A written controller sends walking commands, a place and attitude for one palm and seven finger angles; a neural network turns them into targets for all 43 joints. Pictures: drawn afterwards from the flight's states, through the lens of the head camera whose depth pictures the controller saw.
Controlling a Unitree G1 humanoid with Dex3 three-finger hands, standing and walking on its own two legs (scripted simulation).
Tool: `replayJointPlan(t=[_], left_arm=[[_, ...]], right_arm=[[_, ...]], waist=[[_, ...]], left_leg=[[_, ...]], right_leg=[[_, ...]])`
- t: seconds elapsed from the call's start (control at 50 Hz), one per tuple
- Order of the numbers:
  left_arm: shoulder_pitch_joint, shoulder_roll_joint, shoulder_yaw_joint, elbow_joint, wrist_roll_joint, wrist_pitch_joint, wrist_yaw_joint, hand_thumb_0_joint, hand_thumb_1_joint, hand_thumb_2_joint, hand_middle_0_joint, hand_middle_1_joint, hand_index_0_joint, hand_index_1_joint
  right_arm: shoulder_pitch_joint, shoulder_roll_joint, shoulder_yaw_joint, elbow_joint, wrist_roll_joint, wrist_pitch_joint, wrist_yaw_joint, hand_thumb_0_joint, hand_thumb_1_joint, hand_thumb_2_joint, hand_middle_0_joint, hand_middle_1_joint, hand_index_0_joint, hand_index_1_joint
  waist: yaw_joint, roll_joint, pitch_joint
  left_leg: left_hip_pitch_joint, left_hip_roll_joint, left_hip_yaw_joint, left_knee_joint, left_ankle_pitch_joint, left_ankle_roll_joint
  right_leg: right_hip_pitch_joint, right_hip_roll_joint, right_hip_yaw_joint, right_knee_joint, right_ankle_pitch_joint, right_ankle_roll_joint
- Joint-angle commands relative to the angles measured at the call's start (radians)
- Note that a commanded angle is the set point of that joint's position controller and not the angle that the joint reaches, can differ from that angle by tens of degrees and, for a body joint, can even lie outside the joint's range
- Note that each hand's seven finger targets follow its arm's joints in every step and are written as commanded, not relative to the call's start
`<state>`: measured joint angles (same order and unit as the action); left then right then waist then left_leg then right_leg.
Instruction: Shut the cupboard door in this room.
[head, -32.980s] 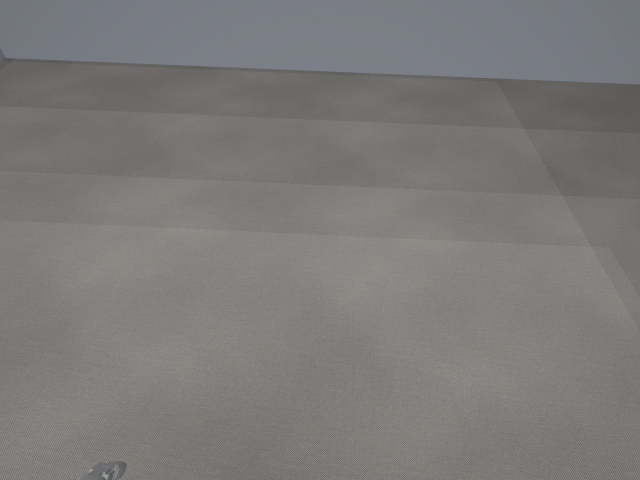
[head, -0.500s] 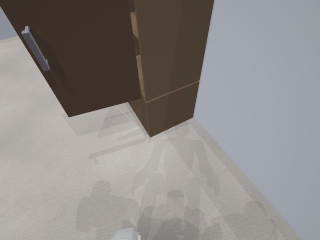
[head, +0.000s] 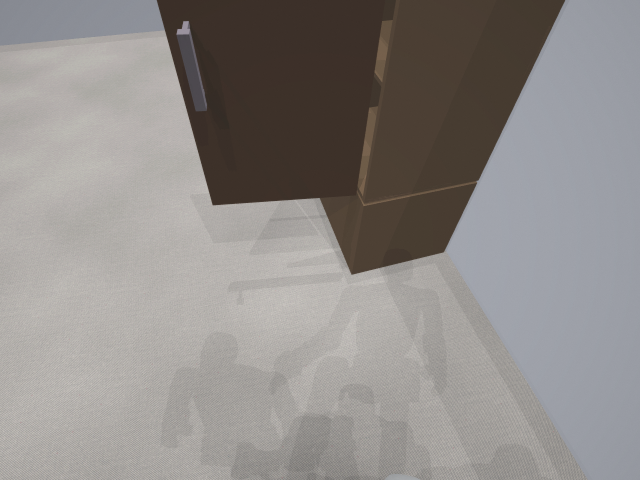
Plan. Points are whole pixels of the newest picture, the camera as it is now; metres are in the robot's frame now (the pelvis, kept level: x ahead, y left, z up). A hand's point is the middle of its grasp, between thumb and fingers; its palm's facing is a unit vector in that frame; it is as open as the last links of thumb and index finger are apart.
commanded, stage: turn to face it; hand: left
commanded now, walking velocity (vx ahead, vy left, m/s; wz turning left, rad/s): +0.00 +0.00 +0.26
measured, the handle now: (193, 67) +0.81 +0.31 +0.07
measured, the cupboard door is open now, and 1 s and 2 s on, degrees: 80 80 80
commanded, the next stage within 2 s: take the last steps up to it in 0.10 s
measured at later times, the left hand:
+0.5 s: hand out of the picture -0.04 +0.15 -0.15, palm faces +0.22 -0.94 -0.25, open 7.3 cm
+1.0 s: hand (161, 474) +0.14 +0.23 -0.17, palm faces +0.17 -0.97 -0.17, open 7.4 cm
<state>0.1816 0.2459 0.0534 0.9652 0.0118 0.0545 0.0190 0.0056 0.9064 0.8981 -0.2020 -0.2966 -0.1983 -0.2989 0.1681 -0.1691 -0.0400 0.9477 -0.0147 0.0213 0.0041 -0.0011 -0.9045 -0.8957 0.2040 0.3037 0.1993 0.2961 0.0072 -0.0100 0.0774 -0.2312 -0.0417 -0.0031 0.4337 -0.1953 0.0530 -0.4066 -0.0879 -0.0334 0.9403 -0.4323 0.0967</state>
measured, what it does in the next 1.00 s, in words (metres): walks ahead: right foot, then left foot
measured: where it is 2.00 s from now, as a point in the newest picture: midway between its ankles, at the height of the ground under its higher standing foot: (314, 440)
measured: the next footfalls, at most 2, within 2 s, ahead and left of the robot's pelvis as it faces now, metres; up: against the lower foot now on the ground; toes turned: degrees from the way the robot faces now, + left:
right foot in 0.14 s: +0.02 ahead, -0.14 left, +0.00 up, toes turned -1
left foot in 0.66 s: +0.04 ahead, +0.13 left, +0.00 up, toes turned +16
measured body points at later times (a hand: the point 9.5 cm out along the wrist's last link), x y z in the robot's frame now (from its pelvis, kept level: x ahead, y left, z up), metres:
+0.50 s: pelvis +0.00 -0.03 +0.01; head +0.01 -0.06 +0.46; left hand -0.05 +0.20 -0.13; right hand +0.06 -0.28 -0.16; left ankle -0.05 +0.13 -0.68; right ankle -0.02 -0.14 -0.74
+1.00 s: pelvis +0.11 +0.04 +0.00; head +0.12 +0.05 +0.45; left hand +0.14 +0.29 -0.16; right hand +0.10 -0.19 -0.15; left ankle +0.00 +0.12 -0.74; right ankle +0.23 -0.08 -0.68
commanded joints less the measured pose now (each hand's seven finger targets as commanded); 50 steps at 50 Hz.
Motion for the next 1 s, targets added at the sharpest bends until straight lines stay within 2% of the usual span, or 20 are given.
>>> replayJointPlan(t=[0.0, 0.08, 0.1, 0.12, 0.14, 0.16, 0.18, 0.22, 0.3, 0.5, 0.58, 0.6, 0.62, 0.64, 0.66, 0.68, 0.72, 0.78, 0.88, 0.98], left_arm=[[-0.012, 0.048, 0.009, -0.075, -0.008, -0.029, 0.003, 0.000, 0.900, 0.900, -0.200, -0.300, -0.200, -0.300], [0.077, 0.048, 0.008, -0.037, -0.012, -0.046, 0.012, 0.000, 0.900, 0.900, -0.200, -0.300, -0.200, -0.300], [0.101, 0.082, 0.012, -0.030, -0.007, -0.057, 0.017, 0.000, 0.900, 0.900, -0.200, -0.300, -0.200, -0.300], [0.107, 0.152, 0.023, -0.024, 0.007, -0.067, 0.024, 0.000, 0.900, 0.900, -0.200, -0.300, -0.200, -0.300], [0.098, 0.186, 0.029, -0.043, 0.007, -0.068, 0.021, 0.000, 0.900, 0.900, -0.200, -0.300, -0.200, -0.300], [0.076, 0.166, 0.032, -0.051, 0.002, -0.068, 0.022, 0.000, 0.900, 0.900, -0.200, -0.300, -0.200, -0.300], [0.034, 0.133, 0.024, -0.054, 0.003, -0.064, 0.022, 0.000, 0.900, 0.900, -0.200, -0.300, -0.200, -0.300], [0.006, 0.092, 0.018, -0.060, 0.001, -0.071, 0.018, 0.000, 0.900, 0.900, -0.200, -0.300, -0.200, -0.300], [0.120, 0.057, 0.018, -0.016, 0.005, -0.097, 0.008, 0.000, 0.900, 0.900, -0.200, -0.300, -0.200, -0.300], [0.272, 0.087, 0.016, 0.095, 0.020, -0.111, -0.004, 0.000, 0.900, 0.900, -0.200, -0.300, -0.200, -0.300], [0.229, 0.081, 0.014, 0.120, 0.009, -0.101, -0.006, 0.000, 0.900, 0.900, -0.200, -0.300, -0.200, -0.300], [0.214, 0.062, 0.009, 0.120, 0.006, -0.097, -0.008, 0.000, 0.900, 0.900, -0.200, -0.300, -0.200, -0.300], [0.198, 0.025, 0.000, 0.104, 0.005, -0.094, -0.013, 0.000, 0.900, 0.900, -0.200, -0.300, -0.200, -0.300], [0.179, -0.035, -0.012, 0.073, 0.003, -0.096, -0.018, 0.000, 0.900, 0.900, -0.200, -0.300, -0.200, -0.300], [0.121, -0.020, -0.013, 0.045, 0.012, -0.094, -0.014, 0.000, 0.900, 0.900, -0.200, -0.300, -0.200, -0.300], [0.075, -0.016, -0.008, 0.047, 0.013, -0.090, -0.013, 0.000, 0.900, 0.900, -0.200, -0.300, -0.200, -0.300], [0.103, -0.013, -0.002, 0.077, 0.014, -0.088, -0.030, 0.000, 0.900, 0.900, -0.200, -0.300, -0.200, -0.300], [0.153, -0.042, 0.002, 0.091, 0.017, -0.075, -0.034, 0.000, 0.900, 0.900, -0.200, -0.300, -0.200, -0.300], [0.072, -0.029, 0.008, 0.046, 0.011, -0.063, -0.038, 0.000, 0.900, 0.900, -0.200, -0.300, -0.200, -0.300], [-0.086, -0.030, 0.004, -0.023, 0.004, -0.067, -0.046, 0.000, 0.900, 0.900, -0.200, -0.300, -0.200, -0.300]], right_arm=[[0.048, -0.212, -0.056, -0.033, -0.009, -0.009, -0.019, 0.000, -0.900, -0.900, 0.200, 0.300, 0.200, 0.300], [0.022, -0.188, -0.050, -0.016, 0.000, -0.009, -0.017, 0.000, -0.900, -0.900, 0.200, 0.300, 0.200, 0.300], [0.031, -0.158, -0.047, -0.013, 0.008, -0.012, -0.012, 0.000, -0.900, -0.900, 0.200, 0.300, 0.200, 0.300], [0.045, -0.100, -0.036, -0.021, 0.016, -0.015, -0.006, 0.000, -0.900, -0.900, 0.200, 0.300, 0.200, 0.300], [0.000, -0.115, -0.043, -0.041, 0.009, -0.001, -0.009, 0.000, -0.900, -0.900, 0.200, 0.300, 0.200, 0.300], [-0.003, -0.145, -0.055, -0.030, -0.002, 0.021, -0.010, 0.000, -0.900, -0.900, 0.200, 0.300, 0.200, 0.300], [0.009, -0.137, -0.058, -0.002, -0.002, 0.029, -0.008, 0.000, -0.900, -0.900, 0.200, 0.300, 0.200, 0.300], [0.074, -0.119, -0.054, 0.035, -0.006, 0.028, 0.002, 0.000, -0.900, -0.900, 0.200, 0.300, 0.200, 0.300], [0.049, -0.112, -0.052, 0.035, -0.014, 0.010, 0.013, 0.000, -0.900, -0.900, 0.200, 0.300, 0.200, 0.300], [-0.077, -0.064, -0.021, 0.003, -0.005, -0.024, 0.026, 0.000, -0.900, -0.900, 0.200, 0.300, 0.200, 0.300], [0.024, -0.057, -0.010, 0.042, -0.002, -0.046, 0.016, 0.000, -0.900, -0.900, 0.200, 0.300, 0.200, 0.300], [0.085, -0.087, -0.016, 0.063, 0.001, -0.053, 0.008, 0.000, -0.900, -0.900, 0.200, 0.300, 0.200, 0.300], [0.189, -0.153, -0.033, 0.091, -0.002, -0.060, -0.003, 0.000, -0.900, -0.900, 0.200, 0.300, 0.200, 0.300], [0.297, -0.247, -0.057, 0.116, -0.011, -0.060, -0.011, 0.000, -0.900, -0.900, 0.200, 0.300, 0.200, 0.300], [0.336, -0.264, -0.061, 0.129, -0.011, -0.055, -0.016, 0.000, -0.900, -0.900, 0.200, 0.300, 0.200, 0.300], [0.303, -0.232, -0.055, 0.126, -0.010, -0.055, -0.022, 0.000, -0.900, -0.900, 0.200, 0.300, 0.200, 0.300], [0.188, -0.152, -0.033, 0.095, -0.006, -0.065, -0.022, 0.000, -0.900, -0.900, 0.200, 0.300, 0.200, 0.300], [0.183, -0.098, -0.030, 0.086, -0.002, -0.089, -0.026, 0.000, -0.900, -0.900, 0.200, 0.300, 0.200, 0.300], [0.222, -0.097, -0.020, 0.106, 0.004, -0.106, -0.033, 0.000, -0.900, -0.900, 0.200, 0.300, 0.200, 0.300], [0.264, -0.113, -0.029, 0.133, -0.007, -0.105, -0.036, 0.000, -0.900, -0.900, 0.200, 0.300, 0.200, 0.300]], waist=[[-0.034, 0.148, -0.113], [0.015, 0.119, -0.142], [0.025, 0.042, -0.156], [0.020, -0.173, -0.152], [0.041, -0.255, -0.098], [0.034, -0.256, -0.053], [0.009, -0.172, -0.016], [-0.019, -0.115, -0.006], [0.024, -0.136, 0.000], [0.074, -0.166, 0.005], [0.008, -0.151, -0.023], [-0.025, -0.073, -0.037], [-0.080, 0.088, -0.068], [-0.120, 0.294, -0.076], [-0.137, 0.281, -0.046], [-0.124, 0.257, 0.021], [-0.056, 0.140, 0.092], [-0.013, 0.105, 0.072], [0.003, 0.125, 0.072], [-0.022, 0.130, 0.097]], left_leg=[[0.109, 0.280, -0.285, -0.093, 0.378, 0.131], [-0.009, 0.216, -0.280, -0.029, 0.284, 0.072], [-0.095, 0.165, -0.249, 0.046, 0.191, 0.023], [-0.242, 0.038, -0.099, 0.189, -0.063, -0.052], [-0.260, -0.010, -0.055, 0.362, -0.350, -0.078], [-0.247, 0.023, -0.101, 0.500, -0.361, -0.073], [-0.245, 0.019, -0.092, 0.609, -0.310, -0.076], [-0.280, 0.048, -0.067, 0.688, -0.201, -0.090], [-0.345, 0.090, -0.025, 0.672, -0.114, -0.107], [-0.235, 0.099, 0.079, 0.269, -0.191, -0.086], [0.085, 0.052, 0.154, 0.017, -0.061, -0.074], [0.235, 0.067, 0.139, -0.037, -0.060, -0.073], [0.384, 0.193, -0.013, -0.078, -0.151, -0.031], [0.443, 0.417, -0.311, -0.188, -0.252, 0.067], [0.392, 0.479, -0.387, -0.244, -0.294, 0.121], [0.296, 0.473, -0.377, -0.271, -0.295, 0.136], [0.165, 0.404, -0.229, -0.292, -0.235, 0.113], [0.137, 0.328, -0.073, -0.296, -0.008, 0.089], [0.199, 0.321, 0.000, -0.271, 0.273, 0.102], [0.227, 0.328, 0.034, -0.232, 0.379, 0.093]], right_leg=[[0.033, 0.024, -0.004, -0.168, -0.031, -0.015], [0.264, 0.038, -0.018, -0.490, 0.176, -0.037], [0.384, -0.027, 0.046, -0.618, 0.257, -0.052], [0.461, -0.240, 0.233, -0.653, 0.340, -0.126], [0.317, -0.377, 0.322, -0.685, 0.416, -0.238], [0.201, -0.355, 0.299, -0.691, 0.387, -0.264], [0.167, -0.300, 0.257, -0.693, 0.368, -0.263], [0.211, -0.229, 0.145, -0.690, 0.302, -0.211], [0.295, -0.220, 0.131, -0.738, 0.147, -0.194], [0.340, -0.242, 0.122, -0.753, 0.138, -0.231], [0.172, -0.173, 0.028, -0.660, 0.123, -0.181], [0.071, -0.140, -0.003, -0.590, 0.086, -0.156], [-0.068, -0.075, -0.062, -0.417, 0.031, -0.118], [-0.229, 0.022, -0.152, -0.154, -0.117, -0.076], [-0.290, 0.013, -0.078, 0.011, -0.163, -0.086], [-0.312, -0.018, -0.030, 0.119, -0.112, -0.094], [-0.271, -0.060, -0.010, 0.158, 0.031, -0.090], [-0.233, -0.054, -0.024, 0.164, 0.166, -0.068], [-0.313, -0.059, -0.022, 0.118, 0.251, -0.050], [-0.252, -0.051, -0.050, -0.144, 0.275, -0.074]])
